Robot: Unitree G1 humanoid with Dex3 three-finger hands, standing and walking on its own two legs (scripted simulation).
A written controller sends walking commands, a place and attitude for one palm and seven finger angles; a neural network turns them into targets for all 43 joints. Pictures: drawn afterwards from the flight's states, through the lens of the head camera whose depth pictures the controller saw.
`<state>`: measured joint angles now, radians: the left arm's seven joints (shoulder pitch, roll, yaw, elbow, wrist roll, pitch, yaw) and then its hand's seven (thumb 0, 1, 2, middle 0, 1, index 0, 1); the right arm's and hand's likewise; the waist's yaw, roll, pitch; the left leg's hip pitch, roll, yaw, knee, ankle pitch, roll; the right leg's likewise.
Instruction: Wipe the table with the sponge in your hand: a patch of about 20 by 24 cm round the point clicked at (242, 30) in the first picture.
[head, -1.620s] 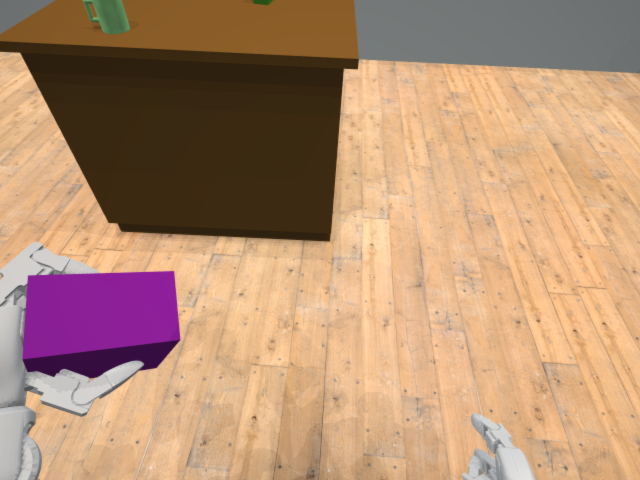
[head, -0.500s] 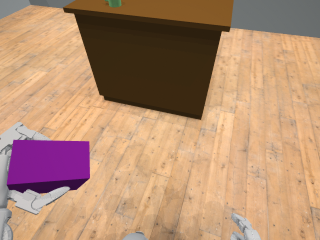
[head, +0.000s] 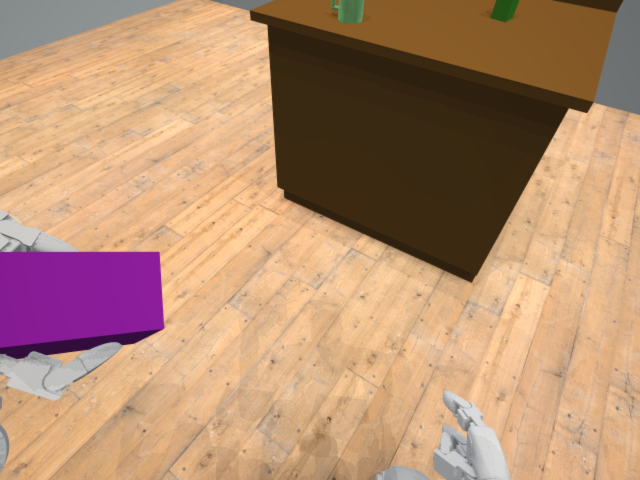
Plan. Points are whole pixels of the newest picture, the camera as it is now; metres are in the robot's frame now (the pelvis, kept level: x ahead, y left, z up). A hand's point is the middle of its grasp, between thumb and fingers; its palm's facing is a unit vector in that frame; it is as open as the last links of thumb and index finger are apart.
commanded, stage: walk to a spot facing it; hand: left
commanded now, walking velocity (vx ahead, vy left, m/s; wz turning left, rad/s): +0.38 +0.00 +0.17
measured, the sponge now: (100, 305) +0.23 +0.22 +0.18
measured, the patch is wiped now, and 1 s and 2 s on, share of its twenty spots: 0.00 0.00 0.00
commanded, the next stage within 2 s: none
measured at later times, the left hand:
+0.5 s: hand (92, 253) +0.27 +0.23 +0.20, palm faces +0.51 -0.75 -0.43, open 10.6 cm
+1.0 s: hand (101, 180) +0.37 +0.27 +0.20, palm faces +0.58 -0.69 -0.44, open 10.6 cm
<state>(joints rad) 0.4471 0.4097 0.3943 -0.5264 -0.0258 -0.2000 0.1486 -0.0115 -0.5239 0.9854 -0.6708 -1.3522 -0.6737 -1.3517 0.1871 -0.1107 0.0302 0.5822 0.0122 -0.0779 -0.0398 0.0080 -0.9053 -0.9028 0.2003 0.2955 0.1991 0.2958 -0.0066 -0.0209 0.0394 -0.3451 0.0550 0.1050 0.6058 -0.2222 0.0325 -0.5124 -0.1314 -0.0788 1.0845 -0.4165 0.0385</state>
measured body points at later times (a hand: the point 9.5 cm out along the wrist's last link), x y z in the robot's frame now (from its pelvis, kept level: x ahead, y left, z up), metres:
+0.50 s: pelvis +0.09 -0.03 +0.02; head +0.12 -0.02 +0.46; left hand +0.24 +0.27 +0.22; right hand +0.29 -0.27 -0.06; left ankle +0.15 +0.10 -0.70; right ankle +0.05 -0.14 -0.72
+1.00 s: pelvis +0.21 -0.02 +0.02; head +0.22 -0.02 +0.47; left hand +0.34 +0.30 +0.22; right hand +0.39 -0.18 -0.09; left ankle +0.17 +0.09 -0.72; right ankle +0.28 -0.14 -0.68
